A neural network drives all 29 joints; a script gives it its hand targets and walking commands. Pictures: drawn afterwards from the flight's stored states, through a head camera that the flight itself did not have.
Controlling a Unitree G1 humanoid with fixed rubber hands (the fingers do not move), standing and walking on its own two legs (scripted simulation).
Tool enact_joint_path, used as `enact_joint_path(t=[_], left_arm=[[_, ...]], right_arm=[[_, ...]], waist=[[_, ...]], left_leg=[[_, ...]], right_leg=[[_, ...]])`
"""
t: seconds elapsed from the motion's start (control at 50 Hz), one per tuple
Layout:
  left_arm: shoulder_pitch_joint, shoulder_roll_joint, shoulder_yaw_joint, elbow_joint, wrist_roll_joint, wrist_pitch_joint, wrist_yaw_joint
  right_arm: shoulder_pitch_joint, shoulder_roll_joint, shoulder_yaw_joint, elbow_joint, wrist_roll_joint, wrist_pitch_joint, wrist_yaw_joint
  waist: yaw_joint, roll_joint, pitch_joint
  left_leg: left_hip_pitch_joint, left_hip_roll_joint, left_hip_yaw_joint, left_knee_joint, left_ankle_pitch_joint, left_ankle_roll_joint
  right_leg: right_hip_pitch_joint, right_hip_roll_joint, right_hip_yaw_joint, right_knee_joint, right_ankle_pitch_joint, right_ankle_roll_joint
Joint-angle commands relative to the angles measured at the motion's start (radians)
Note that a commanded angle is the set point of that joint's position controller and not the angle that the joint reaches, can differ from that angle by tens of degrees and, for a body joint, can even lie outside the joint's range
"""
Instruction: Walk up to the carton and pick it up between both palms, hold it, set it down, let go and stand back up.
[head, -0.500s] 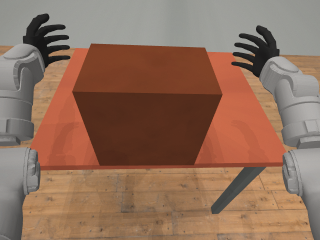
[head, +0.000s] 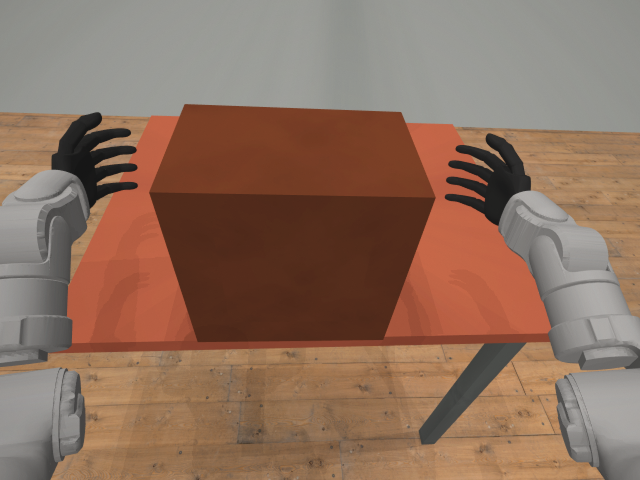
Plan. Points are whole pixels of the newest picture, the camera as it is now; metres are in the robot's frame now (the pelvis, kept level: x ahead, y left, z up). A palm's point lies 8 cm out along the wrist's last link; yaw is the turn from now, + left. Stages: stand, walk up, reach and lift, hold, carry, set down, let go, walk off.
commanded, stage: set down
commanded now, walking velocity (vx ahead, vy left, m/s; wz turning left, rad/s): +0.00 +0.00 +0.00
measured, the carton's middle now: (293, 233) +0.42 +0.04 +0.08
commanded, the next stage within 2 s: none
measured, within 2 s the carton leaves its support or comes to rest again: neither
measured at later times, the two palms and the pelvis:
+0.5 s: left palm (81, 247) +0.32 +0.28 +0.15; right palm (511, 263) +0.32 -0.22 +0.14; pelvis -0.01 +0.00 +0.00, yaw -1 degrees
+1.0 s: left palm (87, 325) +0.26 +0.27 +0.08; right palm (514, 335) +0.25 -0.22 +0.09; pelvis +0.02 +0.00 +0.00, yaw -2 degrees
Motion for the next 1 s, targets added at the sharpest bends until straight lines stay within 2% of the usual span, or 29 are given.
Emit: enact_joint_path(t=[0.0, 0.08, 0.22, 0.3, 0.4, 0.48, 0.58, 0.66, 0.78, 0.88, 0.98], left_arm=[[-0.348, 0.194, 0.092, -0.434, -0.028, -0.042, 0.045], [-0.28, 0.187, 0.107, -0.456, -0.045, -0.033, 0.062], [-0.112, 0.112, 0.123, -0.277, 0.001, -0.028, 0.045], [-0.066, 0.077, 0.109, -0.291, 0.005, -0.054, 0.032], [-0.013, 0.055, 0.103, -0.428, 0.005, -0.094, 0.037], [0.076, 0.036, 0.104, -0.56, 0.004, -0.112, 0.051], [0.248, 0.004, 0.122, -0.666, 0.009, -0.13, 0.057], [0.39, -0.027, 0.134, -0.689, 0.013, -0.162, 0.048], [0.553, -0.05, 0.111, -0.701, 0.004, -0.251, 0.034], [0.642, -0.04, 0.079, -0.719, -0.013, -0.347, 0.033], [0.734, -0.033, 0.055, -0.714, -0.015, -0.445, 0.037]], right_arm=[[-0.332, -0.209, -0.194, -0.404, -0.068, -0.08, -0.008], [-0.263, -0.215, -0.199, -0.447, -0.078, -0.071, -0.009], [-0.112, -0.146, -0.12, -0.346, -0.063, -0.018, 0.008], [-0.054, -0.119, -0.114, -0.39, -0.064, -0.021, 0.011], [0.045, -0.113, -0.165, -0.498, -0.095, -0.061, 0.013], [0.143, -0.118, -0.205, -0.587, -0.125, -0.092, 0.007], [0.304, -0.113, -0.207, -0.674, -0.133, -0.121, -0.002], [0.434, -0.097, -0.189, -0.735, -0.129, -0.141, -0.001], [0.611, -0.065, -0.186, -0.841, -0.151, -0.187, 0.011], [0.751, -0.034, -0.203, -0.911, -0.19, -0.234, 0.02], [0.892, 0.006, -0.209, -0.924, -0.219, -0.283, 0.026]], waist=[[-0.019, 0.114, -0.45], [-0.012, 0.101, -0.484], [0.025, 0.018, -0.304], [0.026, -0.001, -0.235], [0.01, 0.044, -0.233], [-0.002, 0.082, -0.267], [0.008, 0.081, -0.286], [0.031, 0.052, -0.245], [0.053, 0.022, -0.154], [0.059, 0.031, -0.107], [0.068, 0.048, -0.086]], left_leg=[[0.15, -0.042, 0.009, 0.036, 0.351, -0.027], [0.135, -0.036, 0.013, 0.026, 0.301, -0.015], [0.023, -0.028, 0.004, -0.057, 0.062, 0.036], [0.015, -0.037, -0.003, -0.065, 0.011, 0.035], [0.04, -0.044, -0.001, -0.057, 0.041, 0.011], [0.081, -0.045, 0.007, -0.035, 0.125, -0.019], [0.143, -0.048, 0.014, -0.005, 0.263, -0.042], [0.163, -0.053, 0.015, -0.004, 0.309, -0.044], [0.167, -0.058, 0.011, -0.021, 0.283, -0.039], [0.166, -0.057, 0.002, -0.032, 0.254, -0.035], [0.181, -0.054, -0.012, -0.032, 0.268, -0.033]], right_leg=[[0.059, 0.035, 0.021, 0.028, 0.23, -0.002], [0.055, 0.027, 0.034, 0.035, 0.198, -0.006], [0.06, -0.006, 0.067, -0.006, -0.008, -0.009], [0.035, -0.009, 0.074, -0.021, -0.066, -0.011], [0.017, 0.0, 0.068, -0.015, -0.016, -0.013], [0.018, 0.013, 0.058, -0.001, 0.056, -0.016], [0.026, 0.026, 0.052, -0.001, 0.122, -0.015], [0.029, 0.025, 0.061, -0.019, 0.123, -0.017], [-0.003, 0.014, 0.076, -0.057, 0.08, -0.024], [-0.032, 0.004, 0.084, -0.077, 0.041, -0.027], [-0.046, -0.003, 0.089, -0.087, 0.017, -0.028]])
